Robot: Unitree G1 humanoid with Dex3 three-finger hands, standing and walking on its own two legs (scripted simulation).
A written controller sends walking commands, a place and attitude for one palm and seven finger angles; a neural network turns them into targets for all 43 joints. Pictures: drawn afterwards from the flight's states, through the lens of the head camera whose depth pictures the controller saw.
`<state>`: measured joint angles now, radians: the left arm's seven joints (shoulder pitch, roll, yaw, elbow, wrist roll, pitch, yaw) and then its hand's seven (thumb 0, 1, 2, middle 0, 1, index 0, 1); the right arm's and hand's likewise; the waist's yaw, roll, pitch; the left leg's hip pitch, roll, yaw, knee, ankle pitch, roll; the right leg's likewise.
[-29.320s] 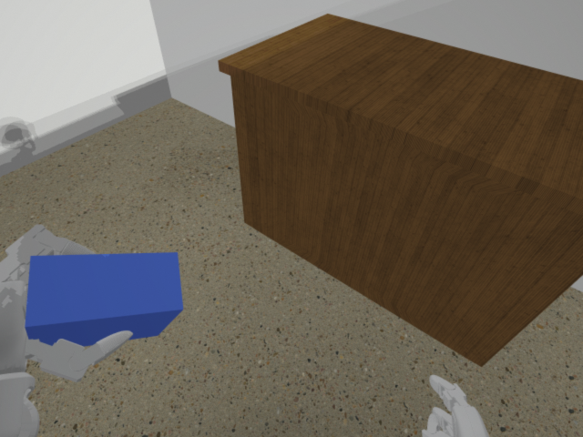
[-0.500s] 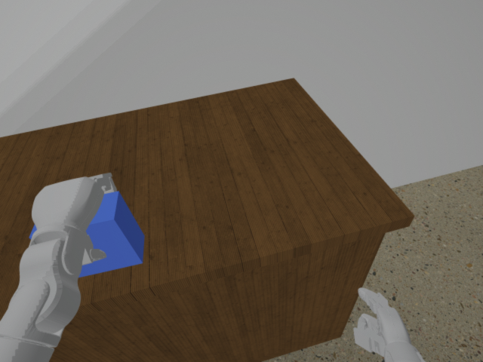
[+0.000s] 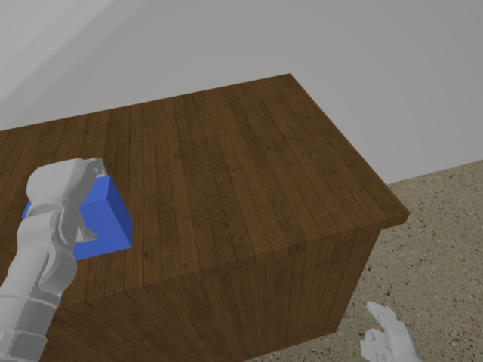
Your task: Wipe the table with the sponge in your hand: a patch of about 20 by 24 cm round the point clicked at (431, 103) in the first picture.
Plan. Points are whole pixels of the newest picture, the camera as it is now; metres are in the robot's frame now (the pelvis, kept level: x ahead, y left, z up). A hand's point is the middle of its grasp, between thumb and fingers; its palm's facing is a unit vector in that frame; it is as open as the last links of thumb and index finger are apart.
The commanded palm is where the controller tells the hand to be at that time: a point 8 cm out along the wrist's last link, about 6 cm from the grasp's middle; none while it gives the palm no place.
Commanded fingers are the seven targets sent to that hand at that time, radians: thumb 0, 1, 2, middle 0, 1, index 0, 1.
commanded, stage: wipe forward along the first lane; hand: left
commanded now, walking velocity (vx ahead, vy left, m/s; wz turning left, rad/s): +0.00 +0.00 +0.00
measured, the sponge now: (90, 228) +0.29 +0.32 +0.08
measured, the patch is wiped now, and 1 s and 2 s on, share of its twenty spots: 0.20 0.35 0.50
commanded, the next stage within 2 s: slide across to the middle lane in 1.16 s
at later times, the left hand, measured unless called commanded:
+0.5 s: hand (84, 184) +0.34 +0.33 +0.13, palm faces -0.07 +0.00 -1.00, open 10.4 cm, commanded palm +0.33 +0.33 +0.15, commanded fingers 0.00 0.10 1.30 -1.20 -1.60 -1.20 -1.60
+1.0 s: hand (83, 167) +0.39 +0.36 +0.13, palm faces -0.10 +0.01 -1.00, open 10.4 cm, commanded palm +0.37 +0.35 +0.15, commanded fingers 0.00 0.10 1.30 -1.20 -1.60 -1.20 -1.60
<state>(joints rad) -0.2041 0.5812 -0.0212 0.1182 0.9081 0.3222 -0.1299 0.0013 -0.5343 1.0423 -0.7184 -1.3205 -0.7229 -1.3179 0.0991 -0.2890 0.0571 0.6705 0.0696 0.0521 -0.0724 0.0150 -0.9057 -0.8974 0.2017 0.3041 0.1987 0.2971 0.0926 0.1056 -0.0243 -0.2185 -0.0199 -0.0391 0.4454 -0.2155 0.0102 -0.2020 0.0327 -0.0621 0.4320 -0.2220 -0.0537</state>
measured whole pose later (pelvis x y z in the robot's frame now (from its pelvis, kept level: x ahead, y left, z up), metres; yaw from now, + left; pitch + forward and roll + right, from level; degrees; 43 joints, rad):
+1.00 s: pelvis -0.01 +0.02 +0.00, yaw -1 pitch +6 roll -1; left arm -0.64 0.68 0.04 0.76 0.98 0.07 -0.10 0.03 -0.55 1.05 -0.74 -1.30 -0.74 -1.31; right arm 0.25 -0.31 0.02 0.68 0.08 0.11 -0.07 0.01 -0.91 -0.90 0.20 0.30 0.20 0.30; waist 0.02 0.07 -0.07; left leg -0.40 -0.02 -0.02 0.52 -0.23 0.03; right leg -0.37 0.04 -0.04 0.47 -0.21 -0.04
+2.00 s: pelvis +0.04 +0.04 +0.00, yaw +1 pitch +7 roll -1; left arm -0.73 0.47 -0.20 0.58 0.98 0.36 -0.07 0.00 -0.54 1.05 -0.70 -1.34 -0.70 -1.35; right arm 0.13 -0.27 0.04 0.68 0.07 0.10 -0.03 0.01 -0.91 -0.90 0.20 0.30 0.20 0.30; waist 0.05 0.07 -0.07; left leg -0.30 -0.06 -0.04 0.44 -0.25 0.06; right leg -0.26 -0.01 -0.06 0.39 -0.25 -0.01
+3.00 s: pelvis +0.03 +0.01 +0.00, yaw -2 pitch +2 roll +0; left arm -0.34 0.45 -0.17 0.18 0.96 0.50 -0.03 0.00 -0.51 1.05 -0.65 -1.39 -0.66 -1.40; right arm 0.12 -0.30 0.05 0.65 0.09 0.14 -0.02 0.02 -0.91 -0.90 0.20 0.30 0.20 0.30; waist 0.05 0.11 -0.08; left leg -0.23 -0.03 0.00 0.45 -0.26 0.03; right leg -0.23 0.03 -0.02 0.44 -0.26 -0.03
